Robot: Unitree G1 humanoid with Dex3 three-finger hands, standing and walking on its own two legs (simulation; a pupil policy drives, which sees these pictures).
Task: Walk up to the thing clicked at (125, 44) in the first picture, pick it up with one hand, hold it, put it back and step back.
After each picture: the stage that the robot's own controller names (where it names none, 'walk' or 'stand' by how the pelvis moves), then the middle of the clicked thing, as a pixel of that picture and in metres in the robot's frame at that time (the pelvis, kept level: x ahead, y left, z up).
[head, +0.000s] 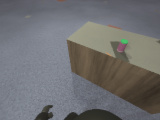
stand; (122, 45) +0.73 -0.24 +0.00
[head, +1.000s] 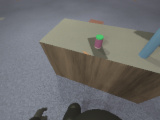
walk; (98, 41) +0.67 +0.03 +0.03
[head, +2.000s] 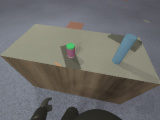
stand; (71, 50) +0.52 +0.22 +0.02
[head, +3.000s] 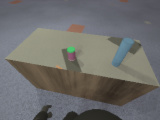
stand; (71, 54) +0.52 +0.22 -0.01
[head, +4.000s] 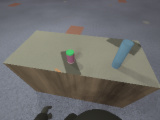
stand; (70, 56) +0.50 +0.22 -0.01
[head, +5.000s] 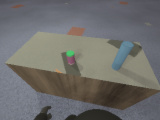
stand; (70, 57) +0.49 +0.22 -0.01
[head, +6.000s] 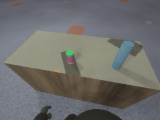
stand; (70, 57) +0.49 +0.22 -0.01
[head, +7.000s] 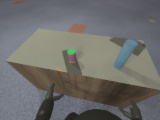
rise first; (71, 56) +0.49 +0.22 -0.01
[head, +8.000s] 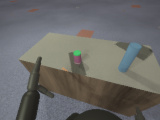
go down; (77, 57) +0.51 +0.21 +0.00
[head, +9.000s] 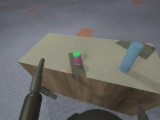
go down; (77, 58) +0.49 +0.20 +0.00
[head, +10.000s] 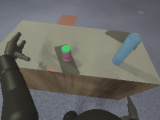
go down; (66, 53) +0.48 +0.19 +0.02
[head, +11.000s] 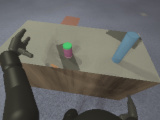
approach; (68, 50) +0.51 +0.19 +0.02
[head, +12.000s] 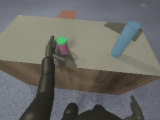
close in; (62, 46) +0.51 +0.21 +0.06
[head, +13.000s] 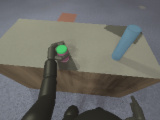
lift; (63, 54) +0.45 +0.20 +0.05
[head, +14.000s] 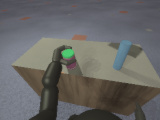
lift; (69, 59) +0.33 +0.16 +0.19
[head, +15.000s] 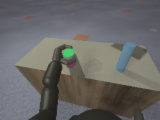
hold; (70, 59) +0.33 +0.17 +0.19
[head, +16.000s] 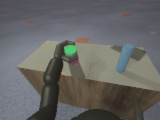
hold; (72, 56) +0.33 +0.15 +0.22
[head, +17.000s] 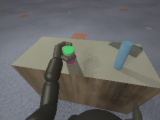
crouch; (69, 56) +0.36 +0.17 +0.18
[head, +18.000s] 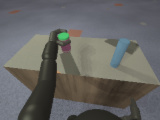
lower; (65, 43) +0.46 +0.20 +0.20
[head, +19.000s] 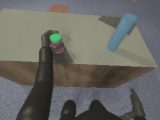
lower; (57, 44) +0.50 +0.20 +0.07
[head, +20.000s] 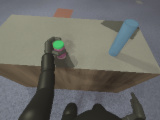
lower; (60, 50) +0.47 +0.20 +0.06
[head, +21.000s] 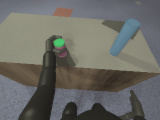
lower; (60, 48) +0.48 +0.20 +0.06
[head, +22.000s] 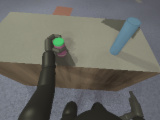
lower; (60, 47) +0.48 +0.20 +0.06
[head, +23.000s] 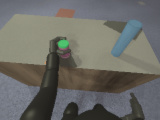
open; (64, 49) +0.47 +0.19 +0.06
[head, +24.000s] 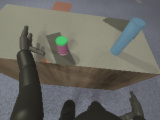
rise; (62, 46) +0.47 +0.19 +0.06
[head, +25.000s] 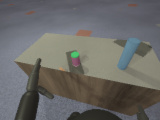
sink last; (75, 59) +0.47 +0.20 +0.03
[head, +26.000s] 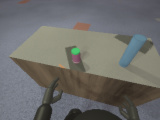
stand; (76, 55) +0.47 +0.18 +0.03
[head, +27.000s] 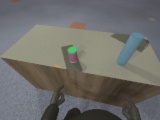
stand; (72, 55) +0.46 +0.19 +0.05
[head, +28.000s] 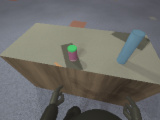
stand; (72, 53) +0.47 +0.19 +0.06
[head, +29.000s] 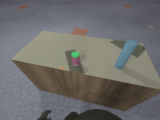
stand; (75, 58) +0.49 +0.18 +0.00
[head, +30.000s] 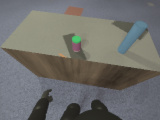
walk; (76, 44) +0.54 +0.15 +0.01
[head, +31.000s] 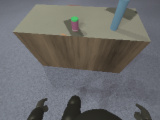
walk; (75, 24) +0.77 +0.25 +0.03
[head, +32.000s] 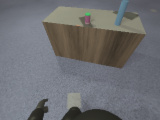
stand; (87, 18) +1.09 +0.19 +0.02
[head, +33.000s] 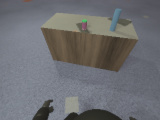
stand; (84, 24) +1.09 +0.20 +0.00
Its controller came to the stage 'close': yes
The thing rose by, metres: 0.21
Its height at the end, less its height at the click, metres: +0.00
